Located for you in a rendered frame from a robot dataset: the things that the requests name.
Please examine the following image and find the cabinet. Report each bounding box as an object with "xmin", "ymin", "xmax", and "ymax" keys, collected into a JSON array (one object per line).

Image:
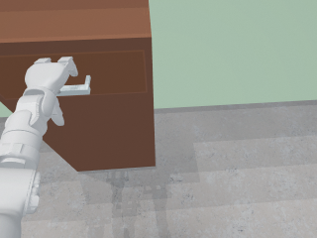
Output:
[{"xmin": 0, "ymin": 0, "xmax": 156, "ymax": 172}]

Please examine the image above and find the drawer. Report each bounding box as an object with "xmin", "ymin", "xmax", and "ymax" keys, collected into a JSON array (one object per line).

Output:
[{"xmin": 0, "ymin": 50, "xmax": 146, "ymax": 99}]

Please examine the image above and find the left robot upper arm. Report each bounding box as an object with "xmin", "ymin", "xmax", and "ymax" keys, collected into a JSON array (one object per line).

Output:
[{"xmin": 0, "ymin": 168, "xmax": 42, "ymax": 238}]

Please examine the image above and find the robot left hand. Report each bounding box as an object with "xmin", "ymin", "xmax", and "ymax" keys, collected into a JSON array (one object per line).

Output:
[{"xmin": 25, "ymin": 57, "xmax": 78, "ymax": 126}]

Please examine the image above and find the robot left forearm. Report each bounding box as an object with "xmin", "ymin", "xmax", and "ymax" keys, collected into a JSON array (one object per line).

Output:
[{"xmin": 0, "ymin": 85, "xmax": 56, "ymax": 171}]

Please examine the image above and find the handle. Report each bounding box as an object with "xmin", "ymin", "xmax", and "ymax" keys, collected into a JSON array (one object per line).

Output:
[{"xmin": 56, "ymin": 75, "xmax": 91, "ymax": 96}]

